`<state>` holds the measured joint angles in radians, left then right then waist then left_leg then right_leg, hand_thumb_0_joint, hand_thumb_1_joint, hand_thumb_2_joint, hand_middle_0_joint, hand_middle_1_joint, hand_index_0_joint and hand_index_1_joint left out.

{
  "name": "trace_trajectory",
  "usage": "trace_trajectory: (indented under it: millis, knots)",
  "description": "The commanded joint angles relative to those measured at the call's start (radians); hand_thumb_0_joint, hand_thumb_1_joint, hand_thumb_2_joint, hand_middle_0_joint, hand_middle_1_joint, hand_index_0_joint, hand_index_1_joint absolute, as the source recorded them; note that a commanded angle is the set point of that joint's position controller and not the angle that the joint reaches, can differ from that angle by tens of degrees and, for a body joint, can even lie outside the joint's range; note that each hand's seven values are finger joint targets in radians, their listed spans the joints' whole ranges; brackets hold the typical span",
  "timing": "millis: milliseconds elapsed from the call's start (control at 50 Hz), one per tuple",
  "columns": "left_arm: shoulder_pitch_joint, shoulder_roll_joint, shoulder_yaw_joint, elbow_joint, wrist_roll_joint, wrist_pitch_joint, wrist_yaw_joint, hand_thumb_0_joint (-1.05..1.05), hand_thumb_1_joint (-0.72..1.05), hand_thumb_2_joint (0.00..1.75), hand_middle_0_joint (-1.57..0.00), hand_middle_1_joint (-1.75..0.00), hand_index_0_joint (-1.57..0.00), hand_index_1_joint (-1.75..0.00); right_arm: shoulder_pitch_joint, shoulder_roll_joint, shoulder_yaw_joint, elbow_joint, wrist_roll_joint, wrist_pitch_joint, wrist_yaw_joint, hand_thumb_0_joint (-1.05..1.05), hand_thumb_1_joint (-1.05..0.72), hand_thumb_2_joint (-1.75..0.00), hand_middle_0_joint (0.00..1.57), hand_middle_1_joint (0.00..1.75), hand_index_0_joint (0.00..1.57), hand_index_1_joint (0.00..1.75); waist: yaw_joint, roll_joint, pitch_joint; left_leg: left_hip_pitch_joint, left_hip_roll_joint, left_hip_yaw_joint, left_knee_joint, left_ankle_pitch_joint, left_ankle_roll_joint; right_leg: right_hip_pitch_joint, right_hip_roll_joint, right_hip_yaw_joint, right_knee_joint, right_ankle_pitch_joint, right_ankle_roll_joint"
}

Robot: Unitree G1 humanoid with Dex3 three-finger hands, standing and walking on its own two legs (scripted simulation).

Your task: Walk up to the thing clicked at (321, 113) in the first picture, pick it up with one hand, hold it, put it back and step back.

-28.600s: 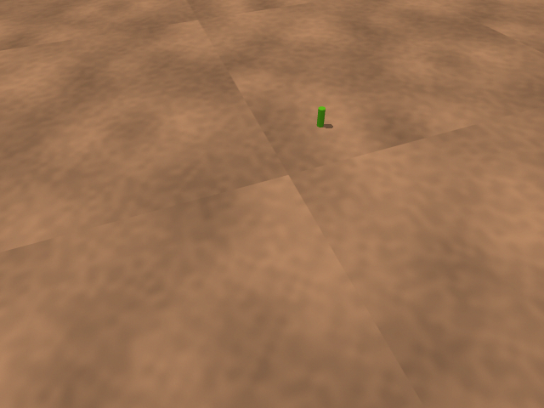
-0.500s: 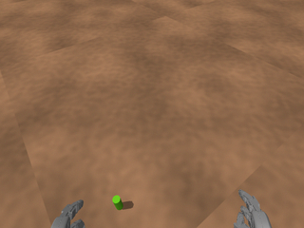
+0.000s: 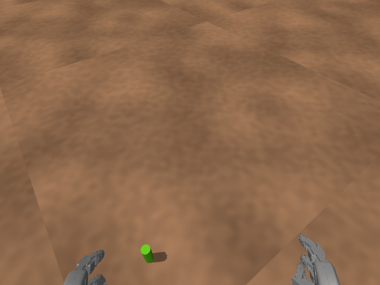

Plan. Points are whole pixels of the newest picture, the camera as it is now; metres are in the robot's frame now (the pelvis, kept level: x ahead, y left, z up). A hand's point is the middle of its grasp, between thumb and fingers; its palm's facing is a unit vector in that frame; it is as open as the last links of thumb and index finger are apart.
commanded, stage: home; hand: left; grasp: from above
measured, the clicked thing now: (147, 254) +0.42 +0.21 -0.65
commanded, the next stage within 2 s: stand in 0.84 s
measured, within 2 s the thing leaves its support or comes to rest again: neither
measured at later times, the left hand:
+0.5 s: hand out of the picture +0.16 +0.18 -0.05, palm faces +0.05 -0.98 -0.20, open 7.4 cm
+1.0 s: hand out of the picture +0.16 +0.19 -0.06, palm faces +0.02 -0.96 -0.27, open 7.4 cm
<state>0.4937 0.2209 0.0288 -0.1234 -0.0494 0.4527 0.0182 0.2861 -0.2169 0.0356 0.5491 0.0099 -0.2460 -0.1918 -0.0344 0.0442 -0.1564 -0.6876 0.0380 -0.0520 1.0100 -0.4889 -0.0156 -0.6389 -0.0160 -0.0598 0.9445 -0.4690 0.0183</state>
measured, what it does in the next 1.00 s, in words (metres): stands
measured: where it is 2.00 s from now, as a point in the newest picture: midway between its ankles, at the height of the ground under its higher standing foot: outside the picture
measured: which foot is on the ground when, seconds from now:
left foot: down 0.00-1.00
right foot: down 0.00-1.00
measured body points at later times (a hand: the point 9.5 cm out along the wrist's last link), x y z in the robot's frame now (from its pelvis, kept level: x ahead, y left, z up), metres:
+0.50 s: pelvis +0.00 +0.00 +0.00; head +0.02 +0.01 +0.45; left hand +0.16 +0.23 -0.03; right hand +0.16 -0.24 -0.06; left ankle +0.01 +0.12 -0.68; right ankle +0.00 -0.13 -0.68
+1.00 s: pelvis -0.01 +0.00 +0.00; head +0.02 +0.01 +0.45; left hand +0.16 +0.24 -0.04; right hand +0.15 -0.24 -0.08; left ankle +0.01 +0.12 -0.68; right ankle +0.00 -0.13 -0.68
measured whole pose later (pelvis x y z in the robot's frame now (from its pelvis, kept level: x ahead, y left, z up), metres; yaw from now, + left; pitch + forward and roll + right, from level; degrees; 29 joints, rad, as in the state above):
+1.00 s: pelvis -0.01 +0.00 +0.00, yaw +0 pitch +6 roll -2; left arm 0.37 0.25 0.00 0.10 0.01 0.27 0.03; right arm 0.23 -0.23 0.02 0.63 -0.07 -0.17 -0.13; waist 0.00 0.02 -0.07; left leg -0.61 0.02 -0.03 0.98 -0.47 -0.01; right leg -0.57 -0.03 -0.04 0.94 -0.46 0.02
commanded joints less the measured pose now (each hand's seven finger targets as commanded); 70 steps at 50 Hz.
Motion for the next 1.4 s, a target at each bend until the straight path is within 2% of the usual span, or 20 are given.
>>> trace_trajectory:
  millis: [0, 360, 420, 480, 500, 540, 660, 720, 780, 880, 900, 920, 940, 960, 980, 1000, 1040, 1120, 1180, 1380]
  knots:
    - [-0.014, 0.104, 0.057, -0.186, 0.004, -0.043, 0.008, 0.0, 0.9, 0.9, -0.2, -0.3, -0.2, -0.3, -0.071, -0.122, -0.056, -0.159, -0.002, -0.058, -0.008, 0.0, -0.9, -0.9, 0.2, 0.3, 0.2, 0.3, -0.001, -0.001, -0.084, 0.097, -0.035, 0.013, -0.17, 0.201, 0.026, 0.046, 0.035, -0.013, -0.158, 0.175, -0.018]
    - [-0.027, 0.105, 0.054, -0.196, 0.005, -0.045, 0.009, 0.0, 0.9, 0.9, -0.2, -0.3, -0.2, -0.3, -0.07, -0.118, -0.055, -0.16, -0.001, -0.056, -0.008, 0.0, -0.9, -0.9, 0.2, 0.3, 0.2, 0.3, -0.004, -0.013, -0.064, 0.08, -0.034, 0.01, -0.172, 0.18, 0.026, 0.036, 0.036, -0.014, -0.156, 0.158, -0.017]
    - [-0.017, 0.111, 0.063, -0.214, -0.001, -0.045, 0.007, 0.0, 0.9, 0.9, -0.2, -0.3, -0.2, -0.3, -0.065, -0.122, -0.06, -0.161, -0.002, -0.054, -0.008, 0.0, -0.9, -0.9, 0.2, 0.3, 0.2, 0.3, -0.001, 0.0, -0.111, 0.104, -0.034, 0.013, -0.159, 0.231, 0.025, 0.058, 0.034, -0.01, -0.146, 0.202, -0.018]
    - [-0.03, 0.121, 0.066, -0.212, 0.005, -0.047, 0.009, 0.0, 0.9, 0.9, -0.2, -0.3, -0.2, -0.3, -0.063, -0.124, -0.06, -0.154, -0.002, -0.052, -0.006, 0.0, -0.9, -0.9, 0.2, 0.3, 0.2, 0.3, 0.001, 0.013, -0.084, 0.097, -0.031, 0.01, -0.167, 0.226, 0.022, 0.041, 0.036, -0.012, -0.143, 0.195, -0.02]
    - [-0.016, 0.099, 0.048, -0.176, 0.005, -0.043, 0.007, 0.0, 0.9, 0.9, -0.2, -0.3, -0.2, -0.3, -0.068, -0.119, -0.057, -0.157, -0.002, -0.052, -0.007, 0.0, -0.9, -0.9, 0.2, 0.3, 0.2, 0.3, -0.008, 0.008, -0.074, 0.094, -0.031, 0.009, -0.165, 0.226, 0.023, 0.037, 0.036, -0.013, -0.147, 0.196, -0.018]
    - [-0.032, 0.123, 0.07, -0.218, 0.002, -0.048, 0.011, 0.0, 0.9, 0.9, -0.2, -0.3, -0.2, -0.3, -0.067, -0.121, -0.058, -0.155, -0.001, -0.052, -0.007, 0.0, -0.9, -0.9, 0.2, 0.3, 0.2, 0.3, 0.004, 0.009, -0.081, 0.096, -0.031, 0.009, -0.169, 0.215, 0.024, 0.046, 0.035, -0.014, -0.147, 0.186, -0.019]
    - [-0.008, 0.094, 0.046, -0.182, 0.001, -0.038, 0.007, 0.0, 0.9, 0.9, -0.2, -0.3, -0.2, -0.3, -0.069, -0.121, -0.057, -0.162, -0.003, -0.051, -0.005, 0.0, -0.9, -0.9, 0.2, 0.3, 0.2, 0.3, -0.007, 0.0, -0.074, 0.089, -0.034, 0.013, -0.165, 0.201, 0.026, 0.041, 0.034, -0.013, -0.153, 0.177, -0.017]
    - [-0.041, 0.131, 0.074, -0.224, 0.003, -0.042, 0.01, 0.0, 0.9, 0.9, -0.2, -0.3, -0.2, -0.3, -0.072, -0.124, -0.058, -0.164, 0.0, -0.05, -0.005, 0.0, -0.9, -0.9, 0.2, 0.3, 0.2, 0.3, 0.003, 0.004, -0.068, 0.078, -0.034, 0.013, -0.17, 0.178, 0.026, 0.037, 0.034, -0.012, -0.156, 0.155, -0.018]
    - [0.0, 0.089, 0.045, -0.183, 0.001, -0.036, 0.007, 0.0, 0.9, 0.9, -0.2, -0.3, -0.2, -0.3, -0.07, -0.121, -0.057, -0.167, 0.001, -0.049, -0.004, 0.0, -0.9, -0.9, 0.2, 0.3, 0.2, 0.3, -0.001, 0.004, -0.064, 0.078, -0.032, 0.011, -0.175, 0.175, 0.024, 0.03, 0.037, -0.015, -0.151, 0.15, -0.02]
    - [-0.043, 0.136, 0.073, -0.252, 0.003, -0.047, 0.011, 0.0, 0.9, 0.9, -0.2, -0.3, -0.2, -0.3, -0.065, -0.121, -0.061, -0.17, 0.001, -0.048, -0.006, 0.0, -0.9, -0.9, 0.2, 0.3, 0.2, 0.3, -0.003, 0.023, -0.095, 0.097, -0.035, 0.016, -0.157, 0.212, 0.025, 0.044, 0.033, -0.007, -0.148, 0.188, -0.019]
    - [-0.002, 0.093, 0.039, -0.175, 0.004, -0.039, 0.008, 0.0, 0.9, 0.9, -0.2, -0.3, -0.2, -0.3, -0.065, -0.121, -0.058, -0.166, 0.001, -0.047, -0.006, 0.0, -0.9, -0.9, 0.2, 0.3, 0.2, 0.3, -0.014, 0.001, -0.087, 0.096, -0.034, 0.014, -0.159, 0.216, 0.026, 0.041, 0.035, -0.01, -0.146, 0.192, -0.017]
    - [-0.323, 0.189, 0.052, 0.176, 0.116, -0.254, 0.047, 0.0, 0.9, 0.9, -0.2, -0.3, -0.2, -0.3, -0.121, -0.237, -0.096, 0.072, -0.124, 0.065, 0.054, 0.0, -0.9, -0.9, 0.2, 0.3, 0.2, 0.3, 0.066, -0.061, 0.152, 0.106, 0.004, -0.021, -0.245, 0.38, 0.072, 0.204, -0.035, 0.058, -0.172, 0.183, -0.054]
    - [-0.212, 0.205, 0.074, 0.315, 0.122, -0.323, 0.042, 0.0, 0.9, 0.9, -0.2, -0.3, -0.2, -0.3, -0.132, -0.243, -0.112, 0.08, -0.122, 0.107, 0.088, 0.0, -0.9, -0.9, 0.2, 0.3, 0.2, 0.3, 0.075, -0.125, 0.077, 0.155, -0.005, 0.002, -0.228, 0.357, 0.087, 0.225, -0.058, 0.131, -0.228, 0.166, -0.089]
    - [-0.207, 0.214, 0.071, 0.362, 0.119, -0.355, 0.034, 0.0, 0.9, 0.9, -0.2, -0.3, -0.2, -0.3, -0.123, -0.249, -0.117, 0.056, -0.126, 0.128, 0.106, 0.0, -0.9, -0.9, 0.2, 0.3, 0.2, 0.3, 0.049, -0.12, 0.071, 0.19, -0.01, -0.014, -0.234, 0.338, 0.086, 0.188, -0.052, 0.152, -0.243, 0.163, -0.109]
    - [-0.212, 0.235, 0.059, 0.414, 0.125, -0.379, 0.032, 0.0, 0.9, 0.9, -0.2, -0.3, -0.2, -0.3, -0.126, -0.251, -0.118, 0.071, -0.114, 0.136, 0.125, 0.0, -0.9, -0.9, 0.2, 0.3, 0.2, 0.3, 0.057, -0.075, 0.038, 0.227, -0.012, -0.023, -0.247, 0.324, 0.085, 0.246, -0.063, 0.152, -0.231, 0.203, -0.102]
    - [-0.236, 0.228, 0.057, 0.454, 0.123, -0.394, 0.027, 0.0, 0.9, 0.9, -0.2, -0.3, -0.2, -0.3, -0.118, -0.228, -0.115, 0.106, -0.089, 0.14, 0.144, 0.0, -0.9, -0.9, 0.2, 0.3, 0.2, 0.3, 0.057, -0.064, 0.017, 0.251, -0.019, -0.009, -0.258, 0.32, 0.081, 0.284, -0.079, 0.159, -0.229, 0.253, -0.095]
    - [-0.284, 0.219, 0.063, 0.54, 0.107, -0.399, 0.02, 0.0, 0.9, 0.9, -0.2, -0.3, -0.2, -0.3, -0.134, -0.21, -0.112, 0.132, -0.064, 0.15, 0.168, 0.0, -0.9, -0.9, 0.2, 0.3, 0.2, 0.3, 0.064, -0.093, 0.046, 0.283, -0.026, -0.003, -0.291, 0.263, 0.077, 0.261, -0.08, 0.147, -0.278, 0.192, -0.077]
    - [-0.315, 0.203, 0.061, 0.714, 0.102, -0.425, 0.022, 0.0, 0.9, 0.9, -0.2, -0.3, -0.2, -0.3, -0.157, -0.222, -0.123, 0.206, -0.068, 0.171, 0.178, 0.0, -0.9, -0.9, 0.2, 0.3, 0.2, 0.3, 0.071, -0.024, 0.083, 0.297, 0.018, -0.071, -0.418, 0.167, 0.084, 0.302, -0.06, 0.095, -0.314, 0.133, -0.047]
    - [-0.324, 0.2, 0.062, 0.815, 0.099, -0.445, 0.021, 0.0, 0.9, 0.9, -0.2, -0.3, -0.2, -0.3, -0.155, -0.227, -0.122, 0.246, -0.067, 0.184, 0.172, 0.0, -0.9, -0.9, 0.2, 0.3, 0.2, 0.3, 0.064, 0.009, 0.109, 0.326, 0.031, -0.084, -0.483, 0.196, 0.078, 0.346, -0.056, 0.084, -0.354, 0.193, -0.036]
    - [-0.32, 0.22, 0.051, 1.059, 0.079, -0.462, 0.028, 0.0, 0.9, 0.9, -0.2, -0.3, -0.2, -0.3, -0.114, -0.244, -0.112, 0.394, -0.047, 0.208, 0.151, 0.0, -0.9, -0.9, 0.2, 0.3, 0.2, 0.3, 0.047, -0.008, 0.127, 0.495, 0.043, -0.058, -0.59, 0.46, 0.057, 0.497, -0.088, 0.09, -0.513, 0.389, -0.03]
